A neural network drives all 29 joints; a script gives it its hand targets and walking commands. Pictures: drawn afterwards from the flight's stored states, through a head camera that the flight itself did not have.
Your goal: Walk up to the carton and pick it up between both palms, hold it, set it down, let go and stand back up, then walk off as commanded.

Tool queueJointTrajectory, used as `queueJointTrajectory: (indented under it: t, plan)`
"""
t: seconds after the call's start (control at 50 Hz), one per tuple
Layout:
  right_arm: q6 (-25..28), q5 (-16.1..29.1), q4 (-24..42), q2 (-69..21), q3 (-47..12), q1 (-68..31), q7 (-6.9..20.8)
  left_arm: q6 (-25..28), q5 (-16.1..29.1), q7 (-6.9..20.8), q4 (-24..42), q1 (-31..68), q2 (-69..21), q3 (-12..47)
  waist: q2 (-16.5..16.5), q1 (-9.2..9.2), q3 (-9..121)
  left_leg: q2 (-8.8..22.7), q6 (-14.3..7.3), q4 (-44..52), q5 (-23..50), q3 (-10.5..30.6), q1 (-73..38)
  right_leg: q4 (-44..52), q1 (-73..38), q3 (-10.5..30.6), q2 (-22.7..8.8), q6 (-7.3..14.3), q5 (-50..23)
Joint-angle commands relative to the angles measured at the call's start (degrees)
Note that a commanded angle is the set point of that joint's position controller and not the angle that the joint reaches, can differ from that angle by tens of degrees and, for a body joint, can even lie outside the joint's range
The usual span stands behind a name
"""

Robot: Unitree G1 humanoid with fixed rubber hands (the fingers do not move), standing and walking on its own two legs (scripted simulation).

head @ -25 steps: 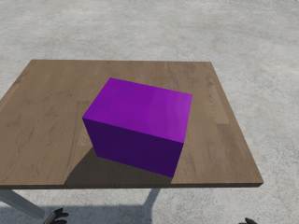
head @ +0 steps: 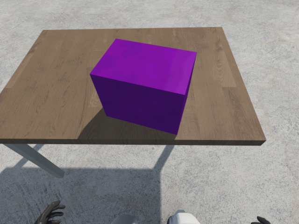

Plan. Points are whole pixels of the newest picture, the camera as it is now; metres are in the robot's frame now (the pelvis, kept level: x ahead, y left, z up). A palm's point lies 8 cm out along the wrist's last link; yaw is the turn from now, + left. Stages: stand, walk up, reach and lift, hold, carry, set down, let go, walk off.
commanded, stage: walk off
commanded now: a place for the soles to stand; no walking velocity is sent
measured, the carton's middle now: (146, 87) +0.55 +0.01 -0.01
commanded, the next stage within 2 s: none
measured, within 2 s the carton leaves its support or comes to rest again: neither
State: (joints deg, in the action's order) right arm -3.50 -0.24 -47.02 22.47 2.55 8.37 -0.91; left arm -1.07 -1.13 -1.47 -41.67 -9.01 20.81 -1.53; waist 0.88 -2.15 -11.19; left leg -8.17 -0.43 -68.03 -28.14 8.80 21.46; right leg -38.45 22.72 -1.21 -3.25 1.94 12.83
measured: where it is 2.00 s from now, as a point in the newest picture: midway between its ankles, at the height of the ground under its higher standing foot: outside the picture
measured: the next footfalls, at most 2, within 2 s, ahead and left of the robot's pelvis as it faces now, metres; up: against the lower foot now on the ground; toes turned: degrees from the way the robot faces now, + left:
left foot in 0.16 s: -0.02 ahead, +0.15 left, +0.00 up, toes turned -4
right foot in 0.72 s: -0.27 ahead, -0.06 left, +0.00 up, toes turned +0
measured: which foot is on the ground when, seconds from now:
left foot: up 0.00-0.14, down 0.16-0.76, up 0.78-1.00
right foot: down 0.00-0.18, up 0.20-0.70, down 0.72-1.00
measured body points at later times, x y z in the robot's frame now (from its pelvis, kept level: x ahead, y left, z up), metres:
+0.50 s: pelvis -0.18 +0.09 +0.01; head -0.12 +0.13 +0.45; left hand -0.06 +0.40 -0.13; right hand -0.06 -0.25 -0.06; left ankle -0.06 +0.16 -0.72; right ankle -0.24 -0.09 -0.62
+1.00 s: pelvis -0.36 +0.06 +0.00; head -0.31 +0.04 +0.45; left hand -0.19 +0.38 -0.07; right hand -0.34 -0.27 -0.12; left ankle -0.41 +0.23 -0.62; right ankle -0.31 -0.06 -0.72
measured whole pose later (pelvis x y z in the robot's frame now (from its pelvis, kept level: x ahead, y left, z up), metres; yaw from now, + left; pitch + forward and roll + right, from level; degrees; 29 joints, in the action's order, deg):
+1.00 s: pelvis -0.36 +0.06 +0.00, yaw -4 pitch -2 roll +3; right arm -3.6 -0.2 -46.3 23.9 3.9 17.4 -0.9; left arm -3.2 -1.7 -0.4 -41.0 -9.0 24.5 -3.4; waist 0.5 -2.1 -8.0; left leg -8.6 -0.9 -70.3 -24.4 9.9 23.3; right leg -38.0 20.9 5.2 -1.7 0.8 15.5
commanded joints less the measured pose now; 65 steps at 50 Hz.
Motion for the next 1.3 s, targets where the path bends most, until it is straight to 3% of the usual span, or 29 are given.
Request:
queueJointTrajectory:
  t: [0.0, 0.1, 0.12, 0.14, 0.16, 0.18, 0.24, 0.36, 0.42, 0.52, 0.54, 0.64, 0.68, 0.7, 0.72, 0.74, 0.78, 0.82, 0.86, 0.96, 1.02, 1.06, 1.08, 1.1, 1.12, 1.14, 1.16, 1.2, 1.28]
  plan:
    - [0.5, -0.4, 3.3, 11.7, 4.2, 4.5, 0.3, -0.1, -0.1, -0.5, 3.5, 1.0, 16.4, -7.6, 11.9, 3.72, 11.1, 3.8, 0.1, 13.8, -2.2, -2.3, 2.6, 14.1, -12.2, 17.9, -12.3, 8.8, -5.9]
    - [1.3, -1.6, -0.8, 11.3, 5.1, 13.3, 1.0, -1.4, 0.1, 0.2, 2.7, 4.6, 16.7, -7.2, 6.5, -1.14, 10.1, 6.9, -2.5, 35.3, 7.5, -4.9, -14.0, 6.0, 5.0, 9.5, -6.9, 3.4, 4.8]
    - [1.1, -1.8, -1.0, 14.2, 5.7, 12.5, 1.1, -1.9, 0.2, -0.3, 3.4, 4.3, 15.2, -7.0, 3.7, -1.23, 7.0, 10.1, -4.5, 37.6, 1.9, 1.9, -13.3, -0.4, 12.0, 9.0, -3.2, 2.3, 14.4]
    - [1.4, -2.8, 0.6, 15.8, 5.4, 9.7, 1.0, -2.0, 0.8, -0.5, 2.1, 2.7, 12.7, -6.9, -10.7, -1.08, 5.9, 17.7, -7.9, 46.0, -2.9, 14.8, -2.5, -20.0, 10.9, 4.2, 5.5, 0.0, 18.5]
    - [1.8, -3.3, 4.4, 18.7, 5.4, 4.5, 1.0, -2.4, 1.0, -1.2, 4.0, 2.1, 13.3, -6.7, -11.5, -0.28, 4.9, 26.4, -11.4, 53.5, -3.2, 27.0, 5.2, -30.6, 9.8, 9.1, 10.6, -2.2, 20.1]
    - [1.8, -3.1, 6.0, 20.4, 4.8, 0.0, 0.4, -2.2, 0.5, -1.5, 5.4, 3.1, 14.0, -7.1, -12.9, 0.68, 3.8, 28.0, -11.5, 56.5, -4.6, 30.7, 12.7, -35.0, 5.4, 13.9, 11.6, -2.6, 20.7]
    - [2.5, -3.3, 6.1, 16.4, 3.9, -5.6, -0.9, -2.7, 1.2, -1.3, -0.8, -3.9, 15.5, -7.9, -5.3, 3.96, 0.9, 20.9, -2.4, 54.2, -6.8, 18.3, 6.3, -36.4, 9.4, 17.1, 11.7, -1.6, 10.3]
    - [2.8, -1.6, 6.9, 12.9, 4.9, -1.1, -0.3, -2.1, 1.0, -0.2, -1.7, -10.1, 15.1, -7.8, -8.7, 1.69, 9.4, 19.6, -7.6, 51.5, 1.4, 8.2, -7.4, -36.6, 7.8, 11.5, 12.6, -3.7, 10.4]
    - [2.5, -1.2, 5.9, 12.7, 5.8, 0.1, -0.3, -2.4, 1.3, 0.4, -2.3, -10.8, 14.6, -7.5, -8.7, 0.19, 12.4, 18.9, -5.0, 52.2, 1.2, 8.5, -15.6, -26.6, 8.9, 11.6, 11.7, -3.8, 11.0]
    - [2.0, -0.8, 6.2, 12.8, 5.8, 0.3, 0.1, -2.3, 1.0, 0.6, -2.1, -12.7, 13.7, -6.8, -12.0, 0.57, 14.4, 21.6, -10.4, 51.1, 2.6, 8.5, -17.4, -14.7, 2.9, 8.3, 7.6, -3.1, 16.0]
    - [1.8, -0.7, 6.3, 13.4, 6.2, 2.2, 0.1, -2.7, 0.8, 0.7, -1.3, -12.7, 13.5, -7.0, -9.3, 0.26, 14.6, 20.6, -9.1, 51.4, 3.2, 8.9, -16.1, -13.0, 1.2, 8.2, 8.4, -2.6, 16.5]
    - [0.6, -1.3, 5.3, 16.4, 6.6, -0.5, 0.2, -2.2, 0.6, 1.3, -1.9, -16.6, 12.4, -7.2, -14.2, 2.89, 11.8, 21.2, -7.0, 53.5, -0.4, 6.7, -2.8, 7.3, -12.5, 2.2, 4.8, 0.6, 14.2]
    - [0.3, -1.6, 4.9, 13.9, 6.0, -0.7, 0.0, -2.0, -0.5, 1.3, -1.7, -17.2, 13.7, -7.9, -8.3, 3.69, 8.8, 16.7, -4.1, 42.6, 1.0, 2.9, 4.3, 13.2, -13.8, 10.9, 2.6, 3.1, 14.4]
    - [0.3, -1.3, 5.2, 11.7, 5.3, 0.4, 0.0, -1.7, -0.8, 1.3, -1.1, -16.5, 17.7, -8.9, 7.5, 4.35, 7.0, 7.3, -1.5, 26.0, -4.8, -1.9, 9.2, 23.3, -5.4, 29.1, -6.3, 7.7, 22.8]
    - [0.2, -1.0, 4.8, 11.2, 6.0, 0.3, -0.5, -1.8, -1.3, 1.4, 2.5, -7.6, 20.4, -9.0, 12.9, 3.16, 1.1, 0.0, 0.8, 8.0, -1.6, -5.2, 10.8, 27.0, 6.5, 34.6, -13.5, 10.4, 25.3]
    - [0.1, -1.3, 4.1, 12.4, 6.5, -0.7, -1.1, -1.9, -2.2, 1.3, 3.0, -2.9, 22.5, -9.3, 11.8, 2.91, 0.0, -0.7, 0.6, -1.9, -1.8, 2.7, 4.4, 29.0, 19.2, 40.6, -18.3, 16.8, 29.1]
    - [0.4, -1.1, 2.8, 12.7, 6.2, 3.8, -0.7, -0.6, -1.8, 0.4, 6.0, 3.2, 19.2, -7.6, 5.0, 0.12, -2.2, -0.8, 0.5, -10.2, 3.8, 5.9, 3.5, 25.4, 18.2, 27.6, -12.9, 14.0, 19.8]
    - [0.5, -0.3, 2.0, 12.7, 5.9, 11.1, -0.1, -0.3, -1.2, 0.4, 6.9, 6.5, 14.1, -7.2, 4.6, -1.12, 1.5, -1.1, 0.5, -12.9, 6.7, 4.1, 0.6, 19.8, 13.3, 14.7, -5.9, 9.5, 8.9]
    - [0.6, -0.2, 3.6, 12.5, 4.8, 11.4, -0.2, -0.8, -1.0, 0.1, 7.3, 4.8, 12.9, -7.7, 7.3, 1.87, 2.7, -2.3, 2.2, -13.7, 6.1, 3.0, 7.6, 18.1, 1.3, 17.7, -7.2, 9.4, 3.5]
    - [2.4, 0.9, 3.9, 10.1, 3.5, 6.2, -1.0, -2.1, -1.2, 0.7, 5.0, -3.1, 11.5, -6.4, 15.9, 7.20, 9.1, 1.6, 3.0, 17.3, -4.8, -3.3, 9.7, 9.8, -19.5, 16.3, -5.3, 8.9, -14.1]
    - [3.5, 0.8, 2.1, 8.3, 3.0, 9.1, -2.1, -3.1, -0.4, 0.9, 3.5, -2.5, 11.8, -6.3, 16.6, 6.26, 11.9, 3.3, 2.4, 37.9, 3.3, -8.4, 6.6, 3.8, -28.5, 14.4, -4.6, 7.5, -23.9]
    - [4.2, 0.5, 0.1, 8.7, 3.3, 13.3, -2.5, -4.1, -0.1, 1.5, 3.1, 0.8, 13.4, -6.2, 12.6, 2.64, 13.7, 4.1, 0.6, 48.4, 12.3, -9.5, -5.1, 0.7, -19.7, 13.0, -4.3, 5.9, -22.6]
    - [4.4, 0.5, 1.1, 9.8, 3.7, 10.6, -2.3, -4.2, 0.2, 1.2, 2.8, -2.3, 11.8, -5.4, 10.0, 3.74, 13.0, 6.8, -0.6, 48.2, 14.9, -4.9, -8.2, -0.5, -12.3, 14.4, -3.5, 3.6, -18.0]
    - [4.7, -0.4, 0.5, 13.4, 4.1, 11.1, -2.2, -4.3, 1.0, 1.3, 2.2, -1.4, 11.3, -5.6, 1.1, 3.17, 13.0, 14.4, -4.6, 45.1, 17.7, 9.1, -12.6, -6.9, -0.2, 12.2, 0.5, 1.3, -4.9]
    - [4.9, -1.7, 2.2, 18.0, 4.5, 8.8, -1.9, -3.8, 1.8, 0.9, 3.3, -0.1, 11.2, -6.2, -6.9, 3.60, 9.5, 25.4, -9.0, 43.6, 36.3, 20.8, -12.4, -19.1, 11.4, 8.4, 7.9, -1.5, 17.7]
    - [4.8, -1.6, 2.8, 21.6, 5.1, 9.9, -2.0, -3.8, -0.1, 0.4, 5.0, 3.8, 13.2, -7.3, -10.4, -0.25, 9.9, 32.6, -15.2, 45.7, 35.2, 29.4, -6.2, -29.0, 7.9, 13.8, 8.6, -2.0, 21.2]
    - [4.9, -1.6, 4.2, 20.1, 4.7, 8.3, -2.2, -3.6, -0.2, 0.5, 4.9, 4.4, 14.9, -7.5, -8.2, 0.77, 6.9, 29.9, -14.5, 44.4, 39.5, 24.7, -2.7, -31.3, 4.7, 16.0, 7.6, -1.5, 20.2]
    - [4.5, -1.4, 4.1, 14.7, 3.7, 4.9, -2.5, -4.0, 0.9, 0.6, 0.9, -0.5, 14.2, -7.2, -6.8, 3.01, 5.1, 22.4, -5.6, 39.3, 55.6, 8.9, -8.7, -31.5, 9.5, 17.6, 9.5, -0.4, 15.3]
    - [5.0, -1.7, 5.9, 13.9, 4.4, 2.1, -2.1, -3.5, 0.8, 1.0, -0.1, -6.7, 13.9, -6.8, -12.4, 2.58, 9.2, 20.2, -7.0, 38.7, 46.3, 5.8, -15.2, -33.3, 10.3, 16.0, 11.9, -3.9, 12.6]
